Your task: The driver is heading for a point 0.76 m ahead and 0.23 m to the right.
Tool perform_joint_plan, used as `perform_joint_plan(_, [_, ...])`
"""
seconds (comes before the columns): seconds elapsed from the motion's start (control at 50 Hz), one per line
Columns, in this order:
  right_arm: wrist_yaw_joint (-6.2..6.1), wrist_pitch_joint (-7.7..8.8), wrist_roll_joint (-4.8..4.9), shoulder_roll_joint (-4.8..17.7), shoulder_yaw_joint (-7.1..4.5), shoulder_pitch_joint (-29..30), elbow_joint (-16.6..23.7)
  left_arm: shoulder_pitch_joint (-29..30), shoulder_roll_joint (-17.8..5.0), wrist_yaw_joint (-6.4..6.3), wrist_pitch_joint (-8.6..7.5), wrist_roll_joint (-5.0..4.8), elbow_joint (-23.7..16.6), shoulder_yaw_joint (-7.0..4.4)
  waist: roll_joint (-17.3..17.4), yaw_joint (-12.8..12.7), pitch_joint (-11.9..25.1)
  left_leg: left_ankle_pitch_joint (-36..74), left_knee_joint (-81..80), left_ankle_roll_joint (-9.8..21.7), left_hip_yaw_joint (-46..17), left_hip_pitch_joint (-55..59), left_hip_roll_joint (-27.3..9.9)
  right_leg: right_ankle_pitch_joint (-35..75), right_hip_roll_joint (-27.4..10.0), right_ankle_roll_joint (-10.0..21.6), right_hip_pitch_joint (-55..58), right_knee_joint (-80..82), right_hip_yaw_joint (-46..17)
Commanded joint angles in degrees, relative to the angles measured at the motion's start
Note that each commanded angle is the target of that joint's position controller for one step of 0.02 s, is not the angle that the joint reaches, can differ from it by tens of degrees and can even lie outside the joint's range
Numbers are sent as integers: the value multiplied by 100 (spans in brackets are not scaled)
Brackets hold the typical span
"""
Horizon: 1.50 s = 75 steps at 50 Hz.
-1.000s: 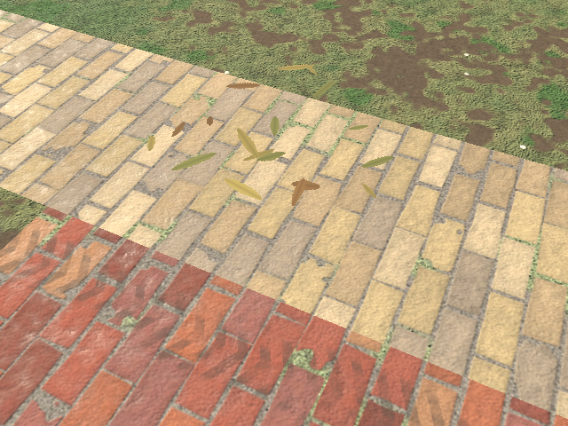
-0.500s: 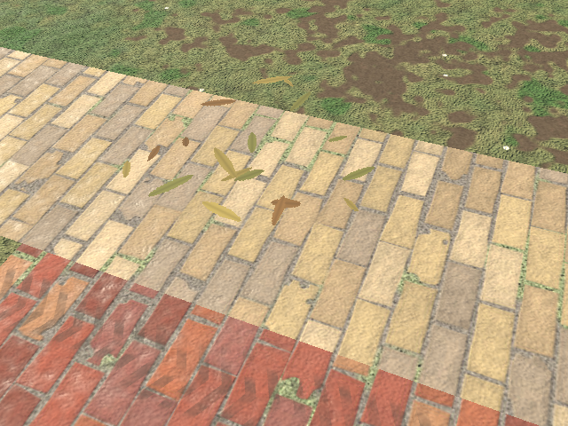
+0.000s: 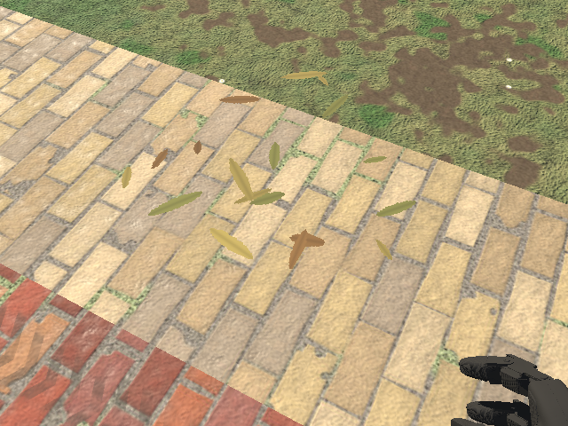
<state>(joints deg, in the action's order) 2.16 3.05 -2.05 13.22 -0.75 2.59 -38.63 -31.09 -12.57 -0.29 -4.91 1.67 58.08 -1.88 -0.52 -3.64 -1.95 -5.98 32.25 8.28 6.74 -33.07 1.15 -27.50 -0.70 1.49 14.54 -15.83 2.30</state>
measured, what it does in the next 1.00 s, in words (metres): walks ahead, turning right: right foot, then left foot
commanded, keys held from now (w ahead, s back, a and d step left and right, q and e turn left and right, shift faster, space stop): w+shift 0.06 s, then w+e+shift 0.60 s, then shift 0.34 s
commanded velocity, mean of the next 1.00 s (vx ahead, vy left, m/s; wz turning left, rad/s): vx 0.83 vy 0.00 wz -0.54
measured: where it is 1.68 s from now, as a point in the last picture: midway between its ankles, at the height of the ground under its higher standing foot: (378, 229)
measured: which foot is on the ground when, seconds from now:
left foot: down 0.00-0.48, up 0.50-0.86, down 0.88-1.00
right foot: down 0.00-0.02, up 0.04-0.44, down 0.46-0.86, up 0.88-1.00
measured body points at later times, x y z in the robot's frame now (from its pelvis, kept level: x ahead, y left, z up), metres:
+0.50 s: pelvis +0.47 -0.02 -0.01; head +0.49 -0.02 +0.44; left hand +0.69 +0.19 -0.11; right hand +0.38 -0.26 -0.15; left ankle +0.20 +0.11 -0.61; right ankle +0.59 -0.05 -0.71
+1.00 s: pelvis +0.88 -0.09 +0.02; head +0.92 -0.12 +0.46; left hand +1.08 +0.12 -0.11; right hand +0.90 -0.39 -0.08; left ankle +1.04 -0.07 -0.71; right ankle +0.70 -0.12 -0.58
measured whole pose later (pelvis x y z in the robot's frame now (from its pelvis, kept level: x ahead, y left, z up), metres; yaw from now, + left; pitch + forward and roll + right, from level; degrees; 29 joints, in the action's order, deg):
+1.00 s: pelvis +0.88 -0.09 +0.02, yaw -35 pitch +1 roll +1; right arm 0.8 6.1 -1.0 14.5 -0.8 -5.0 -40.1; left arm -17.9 -15.9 -1.2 -0.9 -1.2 47.7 -2.4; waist 0.0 -1.3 -4.9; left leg -3.5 28.4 1.7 0.6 -25.9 2.5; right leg -29.5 5.7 -2.0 -22.2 -78.0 -8.8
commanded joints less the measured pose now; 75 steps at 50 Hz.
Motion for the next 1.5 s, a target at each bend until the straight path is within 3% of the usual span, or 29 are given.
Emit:
perform_joint_plan(0.02, [-232,67,-239,1795,-613,-3246,-650,-95,-158,83,-54,-154,-698,-30,1219,1186,2235,-4023,-550,802,-3699,5950,-2033,1516,39,423,-4578,-6100,-109])
perform_joint_plan(0.04, [-149,65,-72,1591,-599,-3095,-683,171,-590,114,-174,-199,-753,-129,1256,1214,2424,-4707,-1879,844,-5819,5780,-2259,343,404,604,-5331,-6800,-931])
perform_joint_plan(0.06, [-134,93,-78,1296,-546,-2460,-762,933,-773,81,-180,-207,-982,-183,779,952,1105,-3934,-1888,665,-4687,4925,-1994,1006,-29,673,-5901,-6875,-832])
perform_joint_plan(0.08, [-118,158,-53,920,-472,-2191,-765,1144,-710,98,-190,-188,-1012,-131,81,814,650,-2953,-1916,570,-3712,3964,-1912,1429,-296,668,-5683,-6517,-782])
perform_joint_plan(0.14, [-141,320,-20,381,-290,-1983,-996,915,-328,253,88,-13,-929,-47,269,191,74,-2098,-2439,83,-2181,2249,-1452,1567,-655,507,-4888,-5851,-860])
perform_joint_plan(0.24, [-76,532,88,409,-261,-2340,-1263,2186,-292,362,286,-84,-1389,14,253,268,-744,128,-2998,-453,-199,1867,-890,2854,-600,408,-5568,-4694,-379])
perform_joint_plan(0.38, [-388,544,152,922,-205,-2928,-1399,2963,-435,474,186,-80,-1703,98,455,245,-432,6193,-2162,-947,951,3662,-1072,3708,255,816,-4686,-2411,1031])
perform_joint_plan(0.44, [-602,222,-5,1366,-354,-2518,-1203,999,-1070,386,231,-83,-1144,-151,760,-818,709,7600,614,-916,796,3841,-1341,2745,847,1084,-2553,-2295,1008])
perform_joint_plan(0.46, [-591,134,-70,1479,-408,-2078,-1069,-375,-1343,298,245,-87,-763,-325,680,-1463,1135,6863,2604,-816,661,3077,-1345,2366,677,1370,-1214,-1997,418])
perform_joint_plan(0.48, [-447,174,-26,1297,-430,-1581,-957,-373,-1484,168,346,-296,-750,-518,-397,-1492,983,1485,5062,-781,577,1611,-168,1968,268,1543,-358,-1614,-426])
perform_joint_plan(0.5, [-345,317,85,517,-205,-2190,-313,398,-2140,177,408,6,-898,-597,-1538,-133,1271,-2362,6943,-1124,-243,-1127,353,2550,-1012,2719,1025,-1621,-3209])
perform_joint_plan(0.52, [-330,458,109,610,-112,-1815,-70,433,-2032,132,426,-36,-1063,-643,-507,-457,1864,-2047,6901,-995,-1252,-1824,146,726,-1469,3084,1245,-408,-4695])
perform_joint_plan(0.56, [-242,558,13,723,-90,-1413,13,773,-1177,37,366,-31,-915,-452,692,166,244,-1370,5142,-814,-1298,-1452,-482,210,-1177,2274,-998,472,-4096])
perform_joint_plan(0.62, [-197,159,-281,603,0,-1468,-9,1160,-1068,8,111,-113,-1057,-344,745,675,-280,-1485,4088,-1093,-1145,-467,-839,1016,-417,1972,-3035,590,-2940])
perform_joint_plan(0.7, [-96,134,-124,419,145,-333,500,993,-1276,52,-39,-158,-1065,-410,348,371,-643,301,1515,-1226,-556,362,-753,3706,233,1578,-3925,541,-1889])
perform_joint_plan(0.78, [-128,233,-25,333,175,-61,534,147,-1195,102,-4,-276,-753,-408,-172,-278,-27,1919,-37,-791,-226,1079,-55,5653,274,848,-2616,-149,-1549])
perform_joint_plan(0.8, [-194,450,268,653,-46,510,840,-57,-692,-27,64,-469,-765,-278,12,-364,77,1742,-612,-840,-635,1237,170,4830,146,685,-2336,-638,-1985])
perform_joint_plan(0.84, [-251,596,252,951,-213,-176,718,233,-1134,-162,175,-323,-784,-346,-568,247,563,2020,-946,-705,-585,1682,290,5570,-19,471,-1527,-1481,-2029])
perform_joint_plan(0.88, [-267,612,50,1310,-300,-2407,146,1077,-922,-195,240,-82,-1284,-252,-402,1306,2018,4613,-135,-297,-1475,4451,-1038,3630,374,-82,-2661,-4405,-1564])
perform_joint_plan(0.9, [-162,579,-192,1373,-248,-2580,28,-354,-222,-115,201,-127,-1206,-61,1724,604,3077,6703,168,874,-3867,6205,-2789,-1337,1300,-344,-4259,-6616,-1645])
perform_joint_plan(0.92, [-98,480,-11,1214,-299,-2671,91,-783,-764,-33,211,-180,-977,-103,1387,778,3569,6145,78,1177,-4448,6287,-2813,-1161,980,-438,-4564,-7287,-2070])
perform_joint_plan(0.94, [-99,399,149,1171,-359,-2088,71,-403,-922,-14,275,-453,-1067,-148,1185,645,2913,3657,-336,1264,-4277,5741,-2804,-686,598,-457,-5260,-7441,-1852])
perform_joint_plan(0.98, [-159,300,174,598,-131,-1174,135,1061,-1153,-134,411,-299,-1395,-231,-106,523,1139,2590,-1117,758,-3047,3174,-1910,46,168,-479,-5010,-6602,-1096])
perform_joint_plan(1.02, [-79,315,70,550,-84,-1012,-65,969,-808,-153,503,-229,-1482,-195,194,148,669,3073,-1427,583,-2234,2008,-1421,141,-48,-413,-4360,-5640,-970])
perform_joint_plan(1.12, [-97,266,95,874,-209,-1029,-459,1200,-383,-189,453,-139,-1569,-19,640,99,1216,4098,-1472,604,-1325,1681,-1205,1289,-142,-468,-3166,-3102,-651])
perform_joint_plan(1.24, [-135,44,192,814,-139,-1042,-640,1948,-712,-161,611,-78,-1722,-116,598,217,615,-607,-1641,180,-1595,1080,-1045,1954,-109,-103,-2408,-1388,-550])
perform_joint_plan(1.3, [-127,51,117,596,-59,-1935,-820,2244,-1245,-218,621,-58,-1814,-226,-592,740,564,-1781,-1199,-510,-1017,873,-249,1944,-783,410,-2230,-989,-1253])
perform_joint_plan(1.34, [-196,-30,108,700,-80,-1436,-810,2282,-676,-155,578,-41,-1763,-117,-445,500,256,-1277,-970,-670,-792,1429,-175,712,-425,216,-3092,-742,-1086])
perform_joint_plan(1.5, [-248,-88,135,649,-81,-1363,-990,2135,-703,-172,395,-119,-1571,-141,-125,460,503,-116,-644,-579,-854,1804,-283,2512,-264,66,-2746,-1242,-875])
